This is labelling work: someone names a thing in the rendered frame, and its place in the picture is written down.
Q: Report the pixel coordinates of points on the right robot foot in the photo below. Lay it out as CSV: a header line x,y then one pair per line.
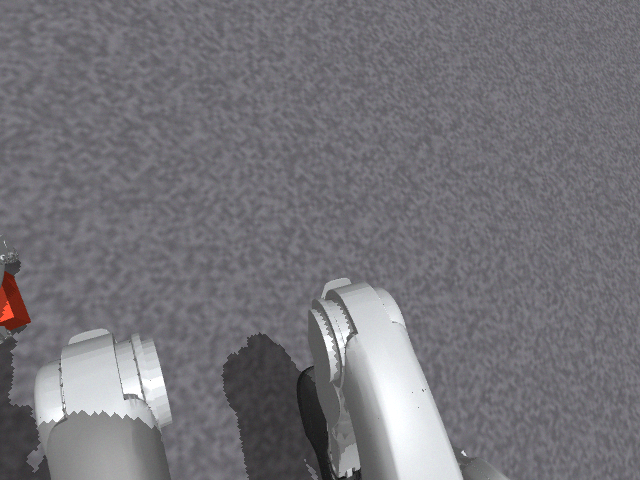
x,y
314,423

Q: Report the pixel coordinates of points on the right robot hand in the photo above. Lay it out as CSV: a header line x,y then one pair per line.
x,y
476,469

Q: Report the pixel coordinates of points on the left robot hand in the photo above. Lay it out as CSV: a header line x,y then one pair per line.
x,y
8,255

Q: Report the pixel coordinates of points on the cube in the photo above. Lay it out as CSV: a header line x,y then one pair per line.
x,y
13,313

